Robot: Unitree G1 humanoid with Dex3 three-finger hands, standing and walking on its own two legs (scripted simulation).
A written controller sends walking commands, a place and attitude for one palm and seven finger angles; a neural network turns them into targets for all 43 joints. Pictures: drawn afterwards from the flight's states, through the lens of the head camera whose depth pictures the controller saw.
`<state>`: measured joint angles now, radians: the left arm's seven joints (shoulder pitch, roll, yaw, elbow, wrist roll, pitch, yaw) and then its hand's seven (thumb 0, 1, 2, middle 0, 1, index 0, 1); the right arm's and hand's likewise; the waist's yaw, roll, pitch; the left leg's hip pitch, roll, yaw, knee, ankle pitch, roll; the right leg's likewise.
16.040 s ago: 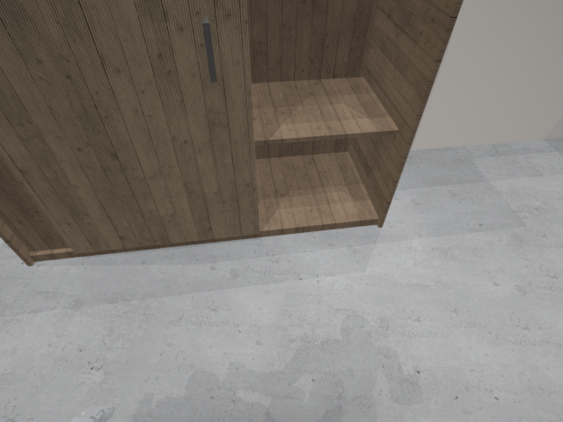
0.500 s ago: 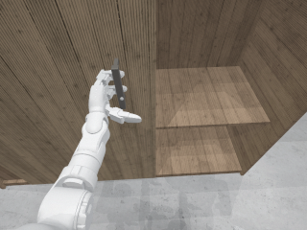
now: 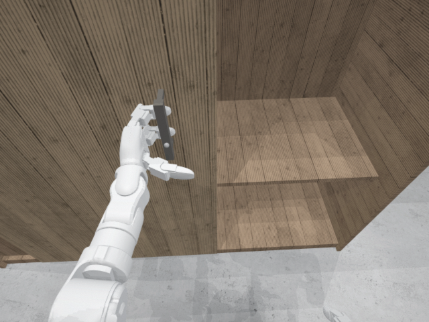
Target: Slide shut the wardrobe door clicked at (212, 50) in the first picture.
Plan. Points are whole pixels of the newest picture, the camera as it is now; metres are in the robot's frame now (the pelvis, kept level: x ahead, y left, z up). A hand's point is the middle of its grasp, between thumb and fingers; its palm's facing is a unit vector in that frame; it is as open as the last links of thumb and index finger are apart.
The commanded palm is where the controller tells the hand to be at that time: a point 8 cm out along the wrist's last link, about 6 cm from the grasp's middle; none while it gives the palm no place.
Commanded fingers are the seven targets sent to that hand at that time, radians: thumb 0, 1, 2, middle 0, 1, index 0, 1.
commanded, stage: move the hooked fingers beside the handle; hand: left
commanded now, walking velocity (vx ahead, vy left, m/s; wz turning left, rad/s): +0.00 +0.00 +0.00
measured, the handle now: (165, 126) +0.46 +0.10 +0.11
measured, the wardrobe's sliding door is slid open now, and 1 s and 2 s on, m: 0.57 0.57 0.57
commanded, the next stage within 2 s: none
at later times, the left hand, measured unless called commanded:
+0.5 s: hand (156, 149) +0.40 +0.12 +0.11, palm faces +0.05 -1.00 -0.01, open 13.9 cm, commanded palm +0.38 +0.18 +0.11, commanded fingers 0.00 -0.50 0.30 -0.30 -1.20 -0.30 -1.20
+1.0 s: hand (140, 150) +0.39 +0.14 +0.12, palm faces +0.07 -1.00 -0.02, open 13.9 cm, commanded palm +0.36 +0.19 +0.11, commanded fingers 0.00 -0.50 0.30 -0.30 -1.20 -0.30 -1.20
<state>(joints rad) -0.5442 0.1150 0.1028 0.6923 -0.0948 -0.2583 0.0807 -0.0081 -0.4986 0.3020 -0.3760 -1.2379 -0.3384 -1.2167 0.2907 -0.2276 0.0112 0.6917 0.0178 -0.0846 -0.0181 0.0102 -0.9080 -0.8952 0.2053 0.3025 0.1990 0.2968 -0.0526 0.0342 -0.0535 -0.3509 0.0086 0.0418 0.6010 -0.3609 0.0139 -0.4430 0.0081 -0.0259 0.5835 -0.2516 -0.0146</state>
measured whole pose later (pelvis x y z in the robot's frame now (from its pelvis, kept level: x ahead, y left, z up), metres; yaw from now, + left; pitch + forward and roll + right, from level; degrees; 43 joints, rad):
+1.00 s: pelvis +0.00 +0.01 +0.00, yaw +0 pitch +5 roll -1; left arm -0.43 0.17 0.13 0.56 -0.13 -0.23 0.01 -0.01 -0.50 0.30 -0.31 -1.20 -0.31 -1.20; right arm 0.30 -0.24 0.01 0.68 0.03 -0.10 -0.02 0.01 -0.91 -0.90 0.20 0.30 0.20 0.30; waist -0.03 0.04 -0.06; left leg -0.31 0.00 0.04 0.58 -0.36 0.02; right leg -0.40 0.00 -0.03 0.55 -0.24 -0.01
